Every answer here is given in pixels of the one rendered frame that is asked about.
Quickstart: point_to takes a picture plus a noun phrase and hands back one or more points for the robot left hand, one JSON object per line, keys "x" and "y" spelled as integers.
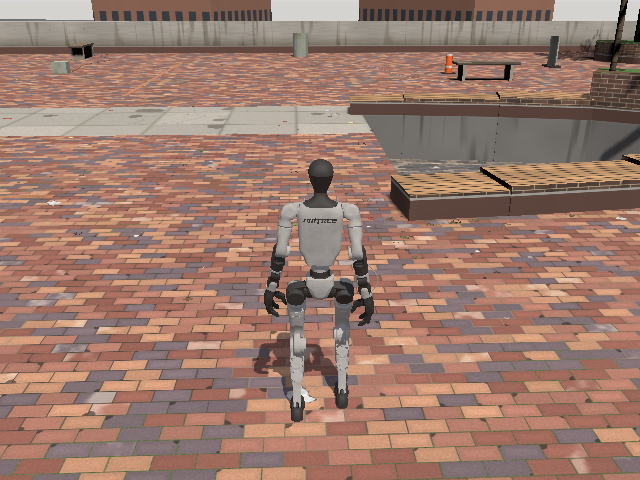
{"x": 269, "y": 302}

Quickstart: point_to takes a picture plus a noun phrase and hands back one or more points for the robot right forearm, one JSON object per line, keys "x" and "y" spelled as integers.
{"x": 362, "y": 276}

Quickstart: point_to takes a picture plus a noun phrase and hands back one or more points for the robot right hand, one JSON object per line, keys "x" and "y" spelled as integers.
{"x": 369, "y": 309}

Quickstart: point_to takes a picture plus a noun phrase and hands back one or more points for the robot right shin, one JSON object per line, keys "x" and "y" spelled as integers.
{"x": 342, "y": 361}

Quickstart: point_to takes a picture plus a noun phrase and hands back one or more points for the robot left forearm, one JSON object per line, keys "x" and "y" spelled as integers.
{"x": 275, "y": 271}

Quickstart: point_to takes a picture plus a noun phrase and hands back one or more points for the right robot upper arm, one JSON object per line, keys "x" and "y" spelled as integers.
{"x": 351, "y": 212}

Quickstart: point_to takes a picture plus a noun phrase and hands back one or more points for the humanoid robot torso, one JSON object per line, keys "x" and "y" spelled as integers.
{"x": 320, "y": 237}

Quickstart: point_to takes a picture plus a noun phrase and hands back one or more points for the left robot upper arm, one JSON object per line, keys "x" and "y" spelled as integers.
{"x": 289, "y": 212}

